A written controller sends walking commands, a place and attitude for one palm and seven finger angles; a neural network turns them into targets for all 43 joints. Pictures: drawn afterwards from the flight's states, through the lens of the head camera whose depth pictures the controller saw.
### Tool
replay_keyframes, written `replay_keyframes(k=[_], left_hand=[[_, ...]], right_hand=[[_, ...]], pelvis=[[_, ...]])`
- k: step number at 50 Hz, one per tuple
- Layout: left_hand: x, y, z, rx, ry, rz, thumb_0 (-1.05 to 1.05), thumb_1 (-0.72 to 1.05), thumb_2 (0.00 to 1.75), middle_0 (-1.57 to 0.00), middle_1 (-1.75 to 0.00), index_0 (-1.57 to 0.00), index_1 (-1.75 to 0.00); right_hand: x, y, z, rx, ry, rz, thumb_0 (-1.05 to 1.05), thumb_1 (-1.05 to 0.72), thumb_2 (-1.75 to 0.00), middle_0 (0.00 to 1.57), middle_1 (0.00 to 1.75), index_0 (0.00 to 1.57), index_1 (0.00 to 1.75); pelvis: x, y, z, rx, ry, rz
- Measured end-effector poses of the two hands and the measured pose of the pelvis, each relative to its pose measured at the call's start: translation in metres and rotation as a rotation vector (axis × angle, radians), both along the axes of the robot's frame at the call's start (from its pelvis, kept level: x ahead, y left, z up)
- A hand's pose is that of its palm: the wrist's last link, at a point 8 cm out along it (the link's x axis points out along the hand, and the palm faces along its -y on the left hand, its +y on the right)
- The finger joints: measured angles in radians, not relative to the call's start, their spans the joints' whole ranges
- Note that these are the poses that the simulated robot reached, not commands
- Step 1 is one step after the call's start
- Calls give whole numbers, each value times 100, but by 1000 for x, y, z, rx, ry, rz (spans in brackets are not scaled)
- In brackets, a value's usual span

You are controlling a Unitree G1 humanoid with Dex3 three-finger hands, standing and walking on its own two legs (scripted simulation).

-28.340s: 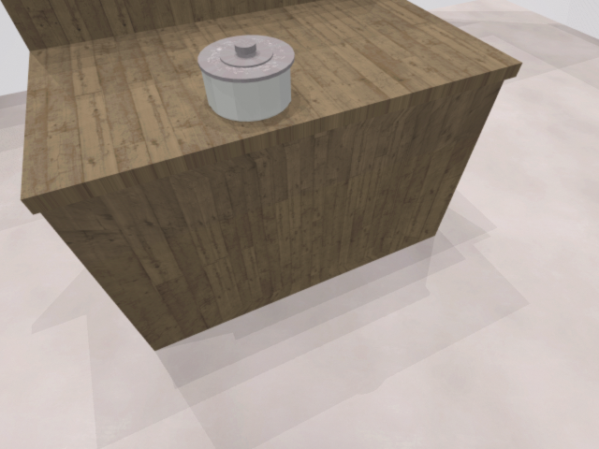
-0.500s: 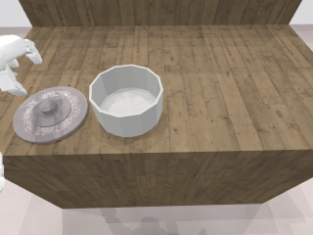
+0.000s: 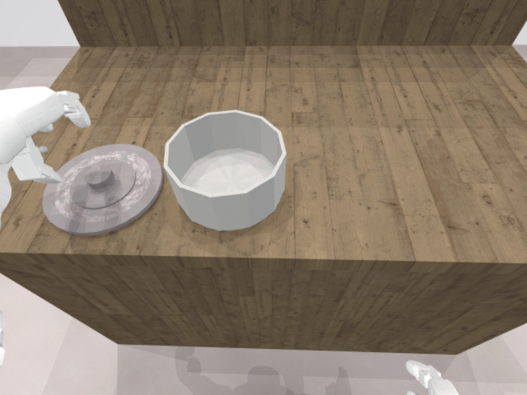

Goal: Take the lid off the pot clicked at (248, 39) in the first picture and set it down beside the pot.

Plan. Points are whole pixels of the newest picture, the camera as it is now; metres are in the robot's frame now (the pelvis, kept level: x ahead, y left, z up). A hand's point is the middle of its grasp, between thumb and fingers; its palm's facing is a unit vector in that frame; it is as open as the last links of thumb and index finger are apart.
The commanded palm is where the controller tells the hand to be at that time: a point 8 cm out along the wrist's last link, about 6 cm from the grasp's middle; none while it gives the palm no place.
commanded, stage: draw the hand back to the body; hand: left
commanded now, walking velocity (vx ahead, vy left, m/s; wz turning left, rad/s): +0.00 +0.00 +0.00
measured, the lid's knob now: (99, 176) +0.46 +0.31 +0.05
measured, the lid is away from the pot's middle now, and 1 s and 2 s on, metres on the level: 0.23 0.23 0.23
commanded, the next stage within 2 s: step back with the hand held close in 1.80 s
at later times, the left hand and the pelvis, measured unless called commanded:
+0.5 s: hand (65, 126) +0.37 +0.24 +0.23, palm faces +0.46 -0.85 -0.25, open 10.2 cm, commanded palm +0.32 +0.27 +0.24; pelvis +0.03 -0.03 +0.00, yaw -3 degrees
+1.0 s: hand (56, 175) +0.30 +0.22 +0.23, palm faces +0.47 -0.85 -0.25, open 7.9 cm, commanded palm +0.25 +0.25 +0.23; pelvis +0.02 -0.04 +0.00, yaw -3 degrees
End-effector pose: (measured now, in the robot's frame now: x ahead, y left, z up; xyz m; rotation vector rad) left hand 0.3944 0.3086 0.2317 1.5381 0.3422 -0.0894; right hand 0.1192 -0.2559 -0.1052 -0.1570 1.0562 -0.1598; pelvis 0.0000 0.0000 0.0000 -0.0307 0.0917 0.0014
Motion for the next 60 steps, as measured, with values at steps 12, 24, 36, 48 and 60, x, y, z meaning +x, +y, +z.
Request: replay_keyframes(k=[12,24,36,48,60], left_hand=[[-29,-25,-3,-1052,-760,3,0,-7,81,-44,-71,-44,-71],[-59,-31,7,-1105,-943,55,0,12,83,-39,-63,-38,-62],[-93,-42,4,-1088,-954,71,1,41,85,-32,-50,-31,-50],[-128,-50,4,-1099,-966,42,1,71,88,-25,-38,-25,-38],[-165,-49,2,-1093,-982,13,2,87,89,-21,-31,-21,-31]], right_hand=[[28,10,19,-35,-194,62,1,-90,-90,20,30,20,30],[27,-34,14,-71,-207,11,1,-90,-90,20,30,20,30],[50,-42,17,-61,-263,25,1,-90,-90,20,30,20,30],[65,-20,25,-21,-342,67,1,-90,-90,20,30,20,30],[58,-10,29,-33,-354,86,1,-90,-90,20,30,20,30]], pelvis=[[9,-16,3,9,-98,-47],[25,-33,2,11,-113,-60],[25,-44,2,15,-129,-51],[18,-42,3,15,-151,-54],[11,-34,3,13,-169,-53]])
